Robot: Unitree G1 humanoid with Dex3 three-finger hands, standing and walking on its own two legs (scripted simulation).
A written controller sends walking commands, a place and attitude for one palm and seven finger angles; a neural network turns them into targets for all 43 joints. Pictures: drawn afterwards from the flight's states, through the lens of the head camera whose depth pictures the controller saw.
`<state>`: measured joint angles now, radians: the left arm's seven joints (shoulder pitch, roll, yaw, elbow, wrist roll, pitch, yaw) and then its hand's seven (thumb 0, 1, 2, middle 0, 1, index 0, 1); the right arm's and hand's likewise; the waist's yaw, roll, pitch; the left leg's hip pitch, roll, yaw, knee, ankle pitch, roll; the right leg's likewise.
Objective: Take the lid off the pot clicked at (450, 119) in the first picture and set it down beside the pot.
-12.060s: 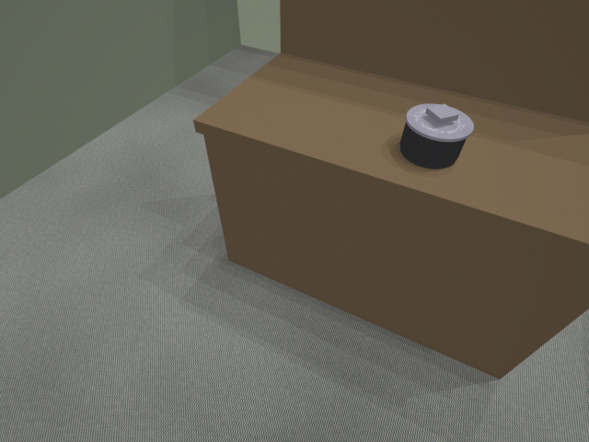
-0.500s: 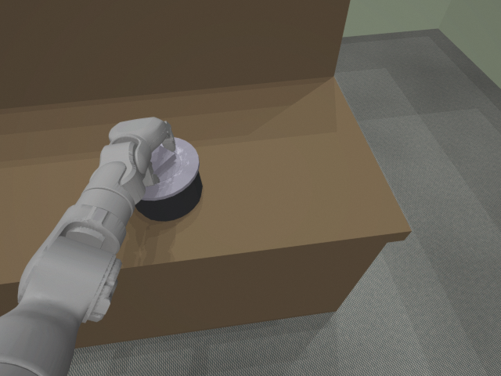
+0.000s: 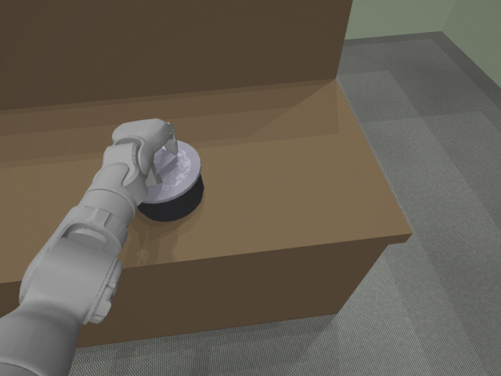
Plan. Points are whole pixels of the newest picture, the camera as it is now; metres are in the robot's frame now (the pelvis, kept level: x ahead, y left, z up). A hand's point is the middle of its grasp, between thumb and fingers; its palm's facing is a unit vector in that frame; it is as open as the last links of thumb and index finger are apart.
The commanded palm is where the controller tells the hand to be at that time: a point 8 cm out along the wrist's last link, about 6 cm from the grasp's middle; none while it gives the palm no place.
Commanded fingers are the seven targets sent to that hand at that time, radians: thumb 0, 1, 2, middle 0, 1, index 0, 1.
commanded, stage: close the fingers and squeeze the knob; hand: left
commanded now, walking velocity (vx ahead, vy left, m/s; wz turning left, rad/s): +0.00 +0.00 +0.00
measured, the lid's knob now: (157, 161) +0.50 +0.16 +0.04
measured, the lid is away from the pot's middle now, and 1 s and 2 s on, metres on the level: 0.00 0.01 0.01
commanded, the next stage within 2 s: lift the lid straight up in 0.48 s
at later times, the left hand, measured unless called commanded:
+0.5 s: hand (151, 164) +0.46 +0.16 +0.07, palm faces -0.35 -0.07 -0.93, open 9.2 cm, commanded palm +0.46 +0.16 +0.13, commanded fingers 0.00 0.42 1.10 -0.75 -1.02 -0.74 -1.01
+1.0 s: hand (143, 162) +0.46 +0.17 +0.08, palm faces -0.32 -0.08 -0.94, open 9.1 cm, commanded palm +0.46 +0.17 +0.16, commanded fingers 0.00 0.44 1.11 -0.76 -1.02 -0.75 -1.01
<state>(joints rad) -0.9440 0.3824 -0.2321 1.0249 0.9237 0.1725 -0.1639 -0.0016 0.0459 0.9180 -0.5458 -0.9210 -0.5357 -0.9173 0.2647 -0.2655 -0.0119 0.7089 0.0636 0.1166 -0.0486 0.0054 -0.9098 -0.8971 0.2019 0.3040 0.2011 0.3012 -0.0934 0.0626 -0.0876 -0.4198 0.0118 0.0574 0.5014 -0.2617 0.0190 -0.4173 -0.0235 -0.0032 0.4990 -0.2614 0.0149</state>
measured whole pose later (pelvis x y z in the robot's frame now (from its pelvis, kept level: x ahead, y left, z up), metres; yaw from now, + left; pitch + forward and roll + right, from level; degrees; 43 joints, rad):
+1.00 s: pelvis +0.00 +0.00 +0.00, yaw +0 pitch +9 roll +0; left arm -0.91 0.40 -0.22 0.96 0.91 0.18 -0.17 -0.01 0.03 0.91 -0.58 -0.90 -0.57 -0.89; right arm 0.26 -0.26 -0.01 0.72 0.07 0.07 -0.06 0.01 -0.91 -0.90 0.20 0.30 0.20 0.30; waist -0.09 0.07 -0.07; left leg -0.38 0.01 0.05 0.48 -0.25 0.02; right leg -0.37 -0.03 -0.01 0.47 -0.25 0.02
